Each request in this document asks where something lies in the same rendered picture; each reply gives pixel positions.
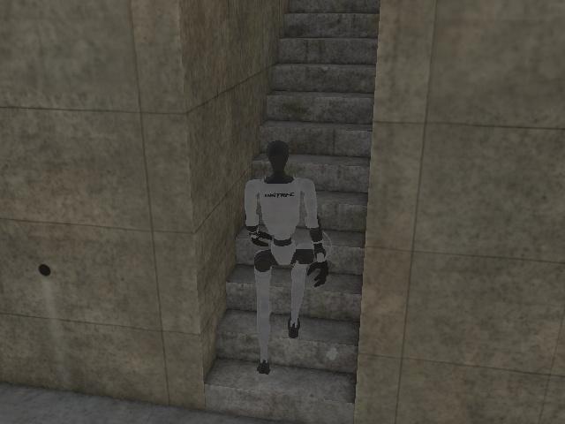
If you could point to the stairs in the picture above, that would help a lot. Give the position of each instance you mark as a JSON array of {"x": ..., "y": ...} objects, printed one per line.
[{"x": 321, "y": 106}]

